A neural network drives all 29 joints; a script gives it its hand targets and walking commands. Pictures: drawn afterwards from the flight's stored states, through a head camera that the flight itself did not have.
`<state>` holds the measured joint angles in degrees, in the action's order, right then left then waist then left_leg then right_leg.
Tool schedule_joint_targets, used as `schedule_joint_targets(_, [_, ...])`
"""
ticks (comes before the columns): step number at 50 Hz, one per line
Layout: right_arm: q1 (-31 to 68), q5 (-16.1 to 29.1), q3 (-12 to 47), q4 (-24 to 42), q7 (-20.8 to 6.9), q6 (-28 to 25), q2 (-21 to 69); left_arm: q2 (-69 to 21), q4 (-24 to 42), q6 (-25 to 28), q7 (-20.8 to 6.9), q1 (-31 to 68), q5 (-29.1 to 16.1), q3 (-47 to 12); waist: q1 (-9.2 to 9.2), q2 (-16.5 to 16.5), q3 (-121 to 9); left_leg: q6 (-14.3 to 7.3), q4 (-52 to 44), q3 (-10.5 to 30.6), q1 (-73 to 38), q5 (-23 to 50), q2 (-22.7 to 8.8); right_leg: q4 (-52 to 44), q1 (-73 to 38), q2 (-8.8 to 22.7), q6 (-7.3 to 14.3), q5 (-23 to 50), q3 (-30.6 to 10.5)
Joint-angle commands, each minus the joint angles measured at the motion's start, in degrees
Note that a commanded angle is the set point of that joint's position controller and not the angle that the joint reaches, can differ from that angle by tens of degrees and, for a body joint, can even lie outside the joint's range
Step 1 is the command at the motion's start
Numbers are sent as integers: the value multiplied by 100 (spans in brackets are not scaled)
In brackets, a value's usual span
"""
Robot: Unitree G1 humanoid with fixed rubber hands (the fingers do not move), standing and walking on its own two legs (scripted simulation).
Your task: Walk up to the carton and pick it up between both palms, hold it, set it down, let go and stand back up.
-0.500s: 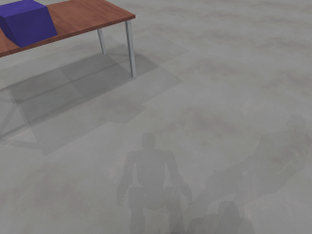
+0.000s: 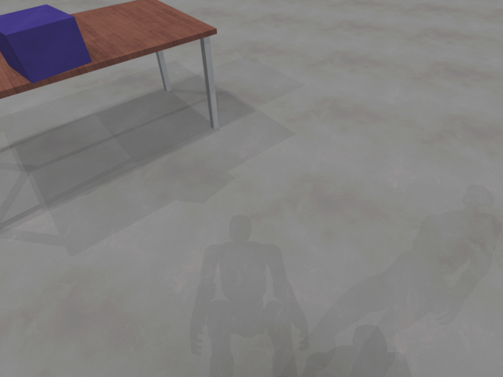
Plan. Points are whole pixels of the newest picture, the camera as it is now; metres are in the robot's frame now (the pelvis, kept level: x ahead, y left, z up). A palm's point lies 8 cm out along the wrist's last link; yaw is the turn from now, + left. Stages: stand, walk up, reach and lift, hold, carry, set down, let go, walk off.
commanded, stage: stand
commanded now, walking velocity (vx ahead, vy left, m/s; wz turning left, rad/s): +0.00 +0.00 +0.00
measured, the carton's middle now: (39, 42) +1.38 +0.93 -0.03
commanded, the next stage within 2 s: walk up in 0.02 s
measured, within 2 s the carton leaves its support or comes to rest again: neither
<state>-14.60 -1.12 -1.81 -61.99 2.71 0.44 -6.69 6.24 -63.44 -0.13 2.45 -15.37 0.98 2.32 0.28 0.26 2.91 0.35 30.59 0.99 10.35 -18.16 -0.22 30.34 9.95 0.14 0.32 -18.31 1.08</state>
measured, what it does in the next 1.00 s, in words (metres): steps to the left, turning left: left foot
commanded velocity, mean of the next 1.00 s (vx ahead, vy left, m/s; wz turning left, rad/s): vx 0.00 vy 0.00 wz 0.00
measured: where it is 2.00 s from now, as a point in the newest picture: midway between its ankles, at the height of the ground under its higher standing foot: (150, 284)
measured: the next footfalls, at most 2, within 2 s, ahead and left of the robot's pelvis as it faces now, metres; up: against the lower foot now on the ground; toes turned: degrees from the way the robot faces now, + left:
left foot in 0.62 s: +0.20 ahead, +0.29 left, +0.00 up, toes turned +25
right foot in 1.18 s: +0.55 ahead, +0.27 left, +0.00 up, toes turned +21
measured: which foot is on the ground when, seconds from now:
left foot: down 0.00-0.26, up 0.28-0.60, down 0.62-1.00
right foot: down 0.00-0.62, up 0.64-1.00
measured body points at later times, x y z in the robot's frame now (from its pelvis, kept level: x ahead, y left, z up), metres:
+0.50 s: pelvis +0.04 +0.06 -0.01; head +0.03 +0.06 +0.44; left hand +0.03 +0.30 -0.15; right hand +0.18 -0.18 -0.14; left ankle +0.12 +0.22 -0.68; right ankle -0.02 -0.12 -0.73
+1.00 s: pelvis +0.23 +0.24 -0.02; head +0.23 +0.26 +0.43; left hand +0.30 +0.49 -0.12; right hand +0.35 +0.05 -0.14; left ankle +0.17 +0.28 -0.73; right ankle +0.38 +0.16 -0.66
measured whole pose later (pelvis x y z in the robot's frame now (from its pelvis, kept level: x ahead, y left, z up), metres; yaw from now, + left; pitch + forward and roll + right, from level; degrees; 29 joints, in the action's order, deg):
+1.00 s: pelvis +0.23 +0.24 -0.02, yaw +27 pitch -1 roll +1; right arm -26.2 -2.2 -2.8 -41.3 1.3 -5.1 -5.9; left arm 9.9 -38.0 1.1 -2.0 -9.1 1.7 -0.5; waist -3.2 4.1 0.7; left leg -6.1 36.0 -1.9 13.0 -22.7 7.2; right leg 65.4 41.6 8.8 -1.5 -12.4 2.7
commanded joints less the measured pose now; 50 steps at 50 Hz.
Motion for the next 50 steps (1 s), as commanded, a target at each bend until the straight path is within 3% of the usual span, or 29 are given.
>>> schedule_joint_targets(1, [-249,-4,-71,87,23,-90,-514,422,34,63,24,-357,-11,51,-7,-195,25,-299,-739,371,78,1185,-423,-733,80,379,167,1281,-370])
schedule_joint_targets(2, [-249,11,-121,64,18,-72,-643,427,-13,69,35,-313,-23,30,-26,185,335,-217,-729,308,106,1188,-404,-741,92,390,151,1311,-363])
schedule_joint_targets(3, [-339,38,-137,20,-1,-82,-556,518,11,86,60,-235,-12,70,-95,-36,88,-227,-770,337,224,1284,-387,-698,-163,397,140,1518,-396])
schedule_joint_targets(7, [-397,51,-60,-114,28,-128,-413,597,-95,83,54,-267,-10,81,-39,189,-126,-209,-649,301,-81,1711,-430,-754,-191,387,191,1894,-380])
schedule_joint_targets(9, [-451,42,-60,-244,29,-101,-414,468,-95,70,71,-165,-12,35,-92,-162,199,-210,-779,231,52,1511,-378,-833,-76,468,202,1591,-422])
schedule_joint_targets(10, [-485,31,-58,-235,43,-76,-351,560,-174,75,66,-370,-24,40,-73,-69,143,-196,-739,232,-184,1488,-394,-822,13,444,184,1646,-434])
schedule_joint_targets(11, [-113,-28,-176,581,-202,-32,-808,982,925,163,36,-211,71,208,258,-268,-380,-342,322,328,1641,-966,-76,-449,-1436,908,500,-937,-501])
schedule_joint_targets(12, [714,40,-354,1113,-315,0,-1045,1244,988,220,48,-736,147,482,722,723,107,-290,1383,-52,3631,-2028,307,-1586,-2198,1663,1012,-2858,-2015])
schedule_joint_targets(13, [1339,-180,-305,1479,-386,51,-924,1319,880,247,150,-1045,210,479,893,919,442,-88,2979,-89,4396,-1750,-147,-2223,-1847,2962,1385,-3064,-2969])
schedule_joint_targets(14, [1425,-284,-332,1668,-465,78,-917,1095,955,271,241,-843,239,370,779,401,619,-34,3271,238,4378,-1578,-461,-2302,-1163,3258,1498,-2834,-3065])
schedule_joint_targets(16, [919,-259,-355,1712,-586,40,-851,920,1216,429,268,-508,309,314,391,301,656,35,3457,425,4057,-961,-750,-2302,-641,2862,1246,-2442,-2358])
schedule_joint_targets(18, [438,-203,-317,1704,-684,5,-756,926,1478,567,245,-158,330,298,183,677,344,148,3562,284,3701,-513,-785,-2324,-569,2468,981,-2008,-1367])
schedule_joint_targets(22, [535,-123,-151,2101,-793,7,-564,989,1797,700,123,297,265,291,-3,1013,643,270,2750,119,3214,225,-929,-2467,178,2135,776,-1523,23])
schedule_joint_targets(24, [464,-105,-55,2203,-832,-46,-455,1106,1931,728,11,371,265,298,-62,1006,745,133,1831,-127,2477,456,-883,-2270,567,1865,616,-1207,772])
schedule_joint_targets(26, [288,-102,-28,2215,-836,-139,-457,1331,1988,711,-84,243,253,354,-12,926,671,-83,1468,-671,1614,518,-693,-2110,821,1802,654,-1379,1117])
schedule_joint_targets(28, [13,-125,-84,2261,-775,-203,-587,1470,2023,631,-138,109,219,380,-37,703,602,-258,1338,-1055,1010,351,-528,-1657,886,2001,805,-1374,1182])
schedule_joint_targets(29, [-415,-129,-203,2243,-710,-240,-775,1429,2047,572,-195,86,208,329,-277,307,414,-347,1087,-1106,454,323,-383,-888,962,1918,759,-980,1348])
schedule_joint_targets(30, [-1140,-134,-414,2072,-607,-275,-1102,1149,2027,499,-281,-219,232,213,-543,-528,-99,-423,910,-984,-284,-84,-24,753,902,1499,584,-137,1553])
schedule_joint_targets(31, [-1753,-148,-619,2016,-487,-297,-1483,721,2073,453,-411,-525,231,22,-753,-1774,-539,-540,569,-21,-785,-876,-221,2746,1350,983,301,-355,1633])
schedule_joint_targets(32, [-1867,-119,-735,2234,-374,-319,-2002,629,2586,400,-489,-490,175,-7,-683,-2752,-852,-1066,-779,3109,-1165,-1981,-1364,4351,2637,103,-5,-1691,1069])
schedule_joint_targets(33, [-1745,73,-736,2454,-275,-283,-1971,973,2929,348,-518,5,159,44,-828,-1953,-1012,-1351,-1825,4667,-1175,-2781,-1826,4829,2975,183,66,-1557,187])
schedule_joint_targets(34, [-1518,111,-645,2662,-187,-273,-1860,1119,3101,361,-525,403,155,16,-803,-1562,-984,-1035,-2040,4635,-1174,-2335,-1863,5281,3131,362,66,-1105,-182])
schedule_joint_targets(35, [-1399,47,-615,2806,-87,-282,-1850,981,3109,415,-516,488,59,-66,-760,-1392,-949,-726,-1769,4075,-1079,-1378,-1792,5609,3207,527,77,-799,-319])
schedule_joint_targets(36, [-1113,-45,-610,2971,-1,-287,-1817,839,3043,445,-511,357,-40,-133,-567,-1226,-950,-624,-1434,3637,-823,-769,-1768,5679,3151,734,91,-488,-275])
schedule_joint_targets(38, [-615,-10,-462,3045,-15,-389,-1347,848,2995,470,-463,207,-35,-134,-268,-1125,-662,-835,-1106,2817,264,-69,-1646,5442,2751,1020,81,-197,-209])
schedule_joint_targets(41, [-714,-48,-370,3031,-110,-602,-1000,863,3012,344,-441,373,37,-101,-180,-376,-378,-965,-1264,2618,907,109,-1595,5081,2707,1028,-15,-166,-217])
schedule_joint_targets(43, [-848,-79,-396,2964,-114,-721,-1000,741,3131,248,-439,636,79,-143,-189,-148,-92,-1056,-1467,2624,876,86,-1581,4714,3197,1059,-119,88,-180])
schedule_joint_targets(46, [-1018,-121,-395,2817,-96,-779,-826,672,3276,267,-435,1040,69,-202,-247,-96,165,-1075,-1634,2440,548,423,-1388,3821,3755,1039,-218,560,-75])
schedule_joint_targets(50, [-1203,-95,-370,2642,-90,-759,-699,401,3419,383,-466,1526,74,-350,-421,-230,157,-858,-1218,1584,162,1573,-794,2104,3535,810,-123,1156,325])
